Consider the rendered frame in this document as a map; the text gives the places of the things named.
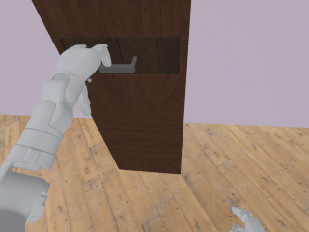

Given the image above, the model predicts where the cabinet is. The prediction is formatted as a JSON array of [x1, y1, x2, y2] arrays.
[[32, 0, 191, 175]]

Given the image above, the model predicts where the robot left upper arm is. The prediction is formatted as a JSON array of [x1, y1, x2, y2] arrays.
[[0, 170, 50, 232]]

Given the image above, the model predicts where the robot right hand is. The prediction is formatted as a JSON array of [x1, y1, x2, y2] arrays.
[[230, 206, 266, 232]]

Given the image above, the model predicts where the drawer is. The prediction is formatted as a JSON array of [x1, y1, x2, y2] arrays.
[[59, 36, 182, 75]]

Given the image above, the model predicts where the robot left hand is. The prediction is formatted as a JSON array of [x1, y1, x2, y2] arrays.
[[56, 44, 112, 117]]

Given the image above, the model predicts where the handle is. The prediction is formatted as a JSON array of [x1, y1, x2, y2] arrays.
[[98, 56, 137, 73]]

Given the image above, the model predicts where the robot left forearm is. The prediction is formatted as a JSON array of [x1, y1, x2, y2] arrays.
[[0, 70, 84, 183]]

